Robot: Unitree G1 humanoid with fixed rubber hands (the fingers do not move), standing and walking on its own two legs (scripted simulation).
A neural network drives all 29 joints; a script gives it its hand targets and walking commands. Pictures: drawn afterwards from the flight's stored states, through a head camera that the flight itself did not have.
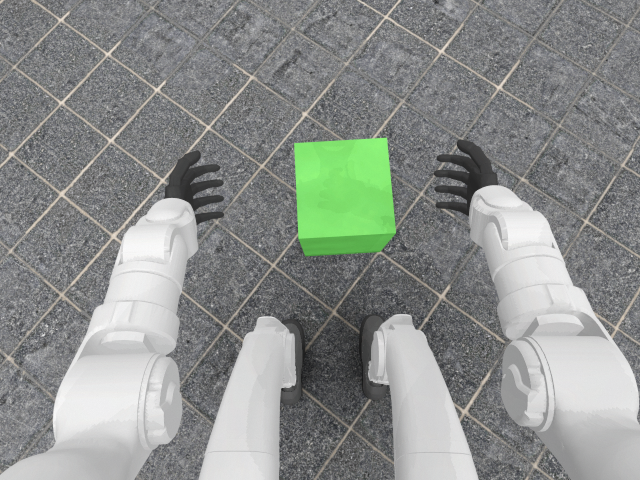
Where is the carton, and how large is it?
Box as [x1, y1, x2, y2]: [294, 138, 395, 255]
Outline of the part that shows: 386,138 294,143 298,238 305,255 380,251 395,233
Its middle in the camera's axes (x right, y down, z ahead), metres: +0.05 -0.08 +0.94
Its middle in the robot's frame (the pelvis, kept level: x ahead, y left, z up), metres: +0.55 -0.02 -0.53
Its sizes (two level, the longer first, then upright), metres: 0.210 0.200 0.250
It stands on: the floor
